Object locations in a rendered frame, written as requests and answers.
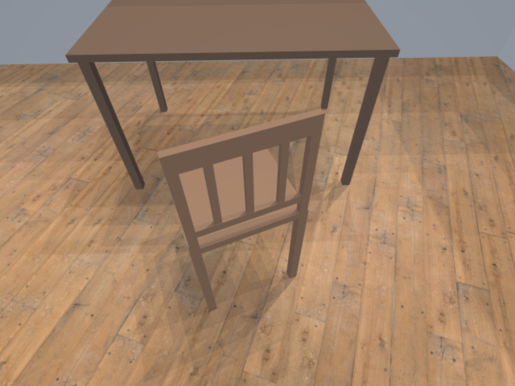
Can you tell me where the table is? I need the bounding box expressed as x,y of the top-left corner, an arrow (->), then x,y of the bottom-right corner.
65,0 -> 400,189

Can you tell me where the chair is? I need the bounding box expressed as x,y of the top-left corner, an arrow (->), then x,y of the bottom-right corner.
157,109 -> 325,312

